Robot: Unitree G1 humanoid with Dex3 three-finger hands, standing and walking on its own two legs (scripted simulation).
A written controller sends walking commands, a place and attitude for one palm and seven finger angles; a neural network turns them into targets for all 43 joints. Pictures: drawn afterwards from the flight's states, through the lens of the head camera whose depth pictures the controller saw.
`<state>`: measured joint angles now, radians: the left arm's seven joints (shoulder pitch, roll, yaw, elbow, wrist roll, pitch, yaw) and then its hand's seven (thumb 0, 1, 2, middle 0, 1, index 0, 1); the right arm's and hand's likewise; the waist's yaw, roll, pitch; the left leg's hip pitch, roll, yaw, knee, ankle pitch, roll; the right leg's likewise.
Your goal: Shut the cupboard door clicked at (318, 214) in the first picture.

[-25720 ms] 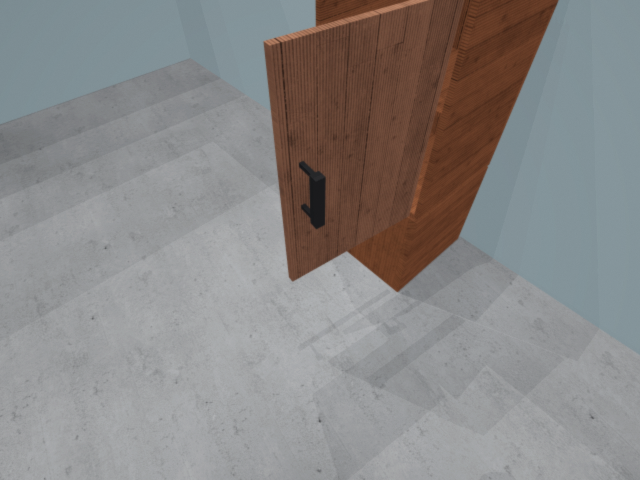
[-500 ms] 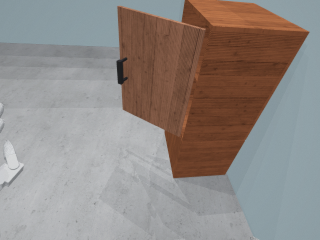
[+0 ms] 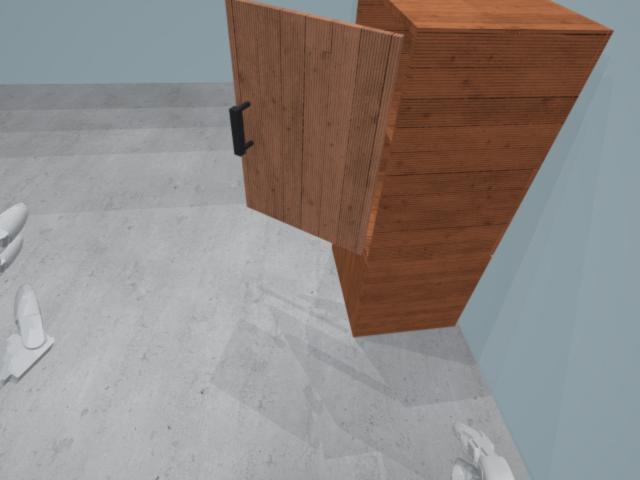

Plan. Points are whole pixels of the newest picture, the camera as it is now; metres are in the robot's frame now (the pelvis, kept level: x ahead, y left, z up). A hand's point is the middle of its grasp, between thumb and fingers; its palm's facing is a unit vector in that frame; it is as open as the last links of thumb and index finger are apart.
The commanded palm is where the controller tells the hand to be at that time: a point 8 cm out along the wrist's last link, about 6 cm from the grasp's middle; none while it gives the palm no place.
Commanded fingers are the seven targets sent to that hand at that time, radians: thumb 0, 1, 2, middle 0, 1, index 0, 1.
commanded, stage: let the arm hang, fingers relaxed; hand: left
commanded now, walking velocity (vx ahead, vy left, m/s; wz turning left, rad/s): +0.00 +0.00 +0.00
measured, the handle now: (242, 128) +0.95 +0.23 -0.04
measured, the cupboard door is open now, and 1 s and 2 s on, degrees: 52 52 52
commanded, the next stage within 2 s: look to check the result in 1.12 s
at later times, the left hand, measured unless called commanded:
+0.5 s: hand out of the picture -0.01 +0.25 -0.17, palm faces +0.09 -0.98 -0.20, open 7.0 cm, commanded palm none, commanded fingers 0.00 0.90 0.90 -0.20 -0.30 -0.20 -0.30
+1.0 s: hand out of the picture -0.02 +0.24 -0.17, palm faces +0.05 -0.99 -0.14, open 7.4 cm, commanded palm none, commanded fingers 0.00 0.90 0.90 -0.20 -0.30 -0.20 -0.30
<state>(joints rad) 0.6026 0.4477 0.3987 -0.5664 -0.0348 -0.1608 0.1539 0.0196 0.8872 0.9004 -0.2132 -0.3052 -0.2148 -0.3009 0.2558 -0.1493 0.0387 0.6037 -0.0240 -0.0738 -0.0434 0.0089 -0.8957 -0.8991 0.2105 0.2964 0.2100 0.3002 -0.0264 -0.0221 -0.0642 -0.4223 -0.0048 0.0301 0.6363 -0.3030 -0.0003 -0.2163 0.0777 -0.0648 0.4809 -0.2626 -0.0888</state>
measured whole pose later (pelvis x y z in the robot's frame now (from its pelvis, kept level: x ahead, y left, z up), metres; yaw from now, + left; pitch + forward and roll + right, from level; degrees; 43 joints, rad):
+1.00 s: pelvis +0.01 +0.09 +0.01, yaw +2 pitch -2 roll +0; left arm 0.34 0.12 0.00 1.15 0.02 0.01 0.03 0.01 0.91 0.90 -0.20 -0.30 -0.20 -0.30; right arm 0.32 -0.12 0.00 1.13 -0.02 0.01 -0.03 0.00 -0.90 -0.90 0.20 0.30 0.20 0.30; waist -0.01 -0.02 0.00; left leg -0.18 -0.03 0.13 0.39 -0.19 0.07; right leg -0.11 -0.08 -0.03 0.40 -0.26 0.06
